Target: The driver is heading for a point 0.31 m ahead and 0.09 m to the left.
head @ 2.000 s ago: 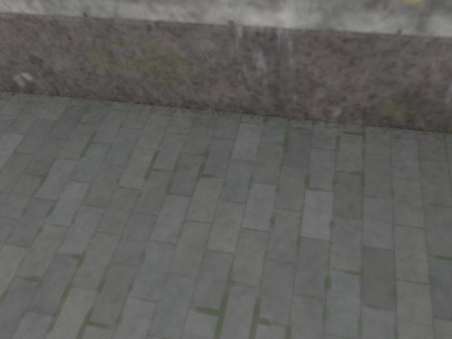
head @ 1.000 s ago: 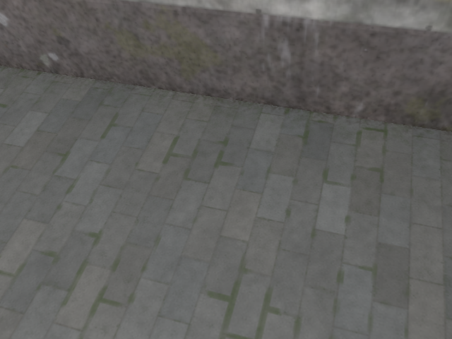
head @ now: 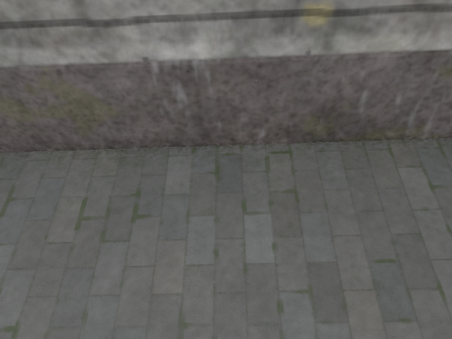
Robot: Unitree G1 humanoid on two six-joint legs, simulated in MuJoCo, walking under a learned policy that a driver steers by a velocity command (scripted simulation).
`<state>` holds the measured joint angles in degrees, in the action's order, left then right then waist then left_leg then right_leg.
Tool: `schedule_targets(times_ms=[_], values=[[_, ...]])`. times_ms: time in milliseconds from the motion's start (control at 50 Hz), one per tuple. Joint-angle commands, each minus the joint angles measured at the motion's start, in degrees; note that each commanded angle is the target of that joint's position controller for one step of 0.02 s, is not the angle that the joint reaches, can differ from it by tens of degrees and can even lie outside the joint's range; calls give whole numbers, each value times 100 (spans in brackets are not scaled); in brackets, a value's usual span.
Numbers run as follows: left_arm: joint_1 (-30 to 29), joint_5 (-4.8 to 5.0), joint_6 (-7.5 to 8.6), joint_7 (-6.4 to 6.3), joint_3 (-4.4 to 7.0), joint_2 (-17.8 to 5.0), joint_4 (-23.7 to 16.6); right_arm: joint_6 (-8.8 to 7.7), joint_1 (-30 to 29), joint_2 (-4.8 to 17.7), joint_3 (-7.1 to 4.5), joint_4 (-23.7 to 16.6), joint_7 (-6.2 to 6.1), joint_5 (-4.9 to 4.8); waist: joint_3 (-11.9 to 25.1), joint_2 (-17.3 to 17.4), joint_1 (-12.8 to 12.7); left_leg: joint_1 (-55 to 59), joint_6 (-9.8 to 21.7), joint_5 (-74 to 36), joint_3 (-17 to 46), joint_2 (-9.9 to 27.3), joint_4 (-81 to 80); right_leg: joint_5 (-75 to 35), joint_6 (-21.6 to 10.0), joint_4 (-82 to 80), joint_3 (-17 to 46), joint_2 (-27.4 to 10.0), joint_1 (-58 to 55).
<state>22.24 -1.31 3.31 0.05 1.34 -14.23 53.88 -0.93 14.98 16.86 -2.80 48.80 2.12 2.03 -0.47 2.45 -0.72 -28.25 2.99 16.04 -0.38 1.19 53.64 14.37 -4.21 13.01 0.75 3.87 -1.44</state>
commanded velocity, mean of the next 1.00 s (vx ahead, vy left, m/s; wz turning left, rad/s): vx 0.18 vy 0.00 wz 0.12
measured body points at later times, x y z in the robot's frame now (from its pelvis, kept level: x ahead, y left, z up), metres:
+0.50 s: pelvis +0.22 +0.06 -0.01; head +0.26 +0.07 +0.44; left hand +0.24 +0.31 -0.15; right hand +0.31 -0.19 -0.14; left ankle +0.26 +0.11 -0.75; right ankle +0.24 -0.09 -0.68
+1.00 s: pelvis +0.29 +0.04 +0.00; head +0.30 +0.04 +0.45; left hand +0.28 +0.27 -0.16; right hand +0.34 -0.19 -0.16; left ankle +0.26 +0.11 -0.75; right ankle +0.31 -0.07 -0.75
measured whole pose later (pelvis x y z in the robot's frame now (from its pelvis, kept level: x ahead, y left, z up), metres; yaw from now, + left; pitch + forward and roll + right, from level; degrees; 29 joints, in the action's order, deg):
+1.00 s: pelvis +0.29 +0.04 +0.00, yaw +9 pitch -2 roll +0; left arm 13.9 -0.4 0.6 -2.4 -0.6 -9.5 63.3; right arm -0.8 16.2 10.2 0.6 61.6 -2.1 0.7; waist -1.7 0.3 0.4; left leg -6.2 4.0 13.6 -2.1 -3.5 21.3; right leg 12.1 -1.2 22.6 -1.2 0.9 9.0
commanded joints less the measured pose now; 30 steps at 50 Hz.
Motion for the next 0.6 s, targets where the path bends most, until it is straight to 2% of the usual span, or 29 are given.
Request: schedule_targets(times_ms=[20,60,120,160,180,200,220,240,260,280,300,320,340,360,380,400,420,460,480,540,600], values=[[233,16,163,4,121,-670,-49,-77,-683,317,-50,-473,69,-1,-655,-748,-120,-1610,-105,-425,11,122,343,-1431,-650,-716,792,-1433,-338],[352,-6,177,2,91,-631,57,-67,-1063,229,-10,-616,81,-33,-769,-748,-188,-1578,-135,-633,18,-9,34,-2089,-587,-714,393,-1369,-139],[333,-1,201,-27,42,-596,141,-64,-1531,69,90,-797,121,-25,-855,-757,-233,-1127,-67,-1077,-299,-53,-876,-2632,-489,-758,-63,-1345,96],[435,8,222,-67,24,-646,248,-63,-1769,16,140,-922,128,-5,-874,-740,-265,-764,115,-1121,-560,-97,-1417,-3256,-444,-745,-213,-1505,-18],[417,1,230,-87,19,-688,283,-64,-1719,36,138,-925,112,-6,-803,-745,-197,-510,239,-1054,-663,-192,-1614,-4024,-389,-535,-343,-1549,-162],[423,4,226,-115,11,-721,330,-81,-1518,62,127,-863,79,11,-660,-775,-73,-120,343,-928,-767,-367,-1748,-5314,-326,-74,-437,-1571,-266],[412,-4,201,-152,18,-789,368,-117,-1032,132,94,-695,38,33,-364,-852,153,397,428,-793,-817,-575,-1834,-6378,-249,648,-489,-1573,-371],[353,-13,161,-178,31,-853,380,-177,-157,250,39,-378,-7,34,78,-900,489,1193,526,-900,-722,-725,-2101,-6681,-162,1653,-475,-1531,-358],[252,67,151,-179,32,-912,374,-255,662,367,-15,-89,-63,87,471,-853,887,2377,659,-1646,-519,-596,-2700,-5939,-60,2789,-600,-1373,186],[344,111,191,-151,-45,-685,210,-275,1354,826,-133,115,-142,185,1121,-273,1004,3912,904,-2753,609,573,-2430,-3228,29,4440,-706,-1006,1421],[1238,363,163,-100,-123,-178,243,-220,1377,1269,-253,136,-161,53,2334,1202,504,5344,2144,-5332,3465,2527,-2524,1873,285,6978,-495,117,2944],[696,159,120,-141,73,-890,255,-177,1103,1125,-284,76,-140,-268,2226,-184,592,4582,2110,-5797,2951,2156,-2673,1353,231,7120,394,-156,2894],[182,171,141,-117,21,-641,61,-191,456,829,-179,37,-178,-259,1284,28,379,3732,1966,-5647,2170,1980,-2957,1075,227,6876,382,-376,3127],[21,100,142,-105,-10,-513,59,-206,167,385,-64,48,-189,-215,545,-261,228,2869,1682,-5296,1661,1693,-3289,928,203,6374,270,-576,3087],[-126,16,64,-83,20,-515,38,-238,41,186,9,79,-217,-217,230,-265,104,2344,1446,-4974,1321,1418,-3540,814,208,5927,281,-707,2916],[59,-57,-58,-58,-3,-400,112,-246,-86,96,56,120,-231,-198,136,-208,-77,1851,1317,-4860,995,1231,-3728,753,247,5639,205,-708,2513],[153,-77,-151,-44,-9,-284,158,-286,-73,87,80,151,-222,-164,180,-196,-144,1591,1256,-5054,806,1157,-3775,666,276,5403,148,-654,2209],[265,-36,-252,-36,-26,-119,207,-344,-79,193,85,232,-206,-112,312,-128,-285,1351,1226,-5350,468,1020,-3798,496,361,4924,35,-584,1942],[204,-29,-282,-44,-24,-108,212,-350,-104,221,96,256,-204,-93,335,-58,-305,1298,1185,-5243,356,961,-3815,385,382,4627,2,-584,1921],[-254,-33,-356,-95,-26,-125,162,-288,-40,199,141,367,-220,-86,267,224,-176,1295,925,-4260,246,783,-3865,9,409,3614,-108,-609,1919],[-600,-8,-427,-151,-18,-183,168,-187,150,218,149,490,-258,-67,208,287,6,1315,848,-2818,488,839,-3971,-79,422,3074,-136,-589,1805]])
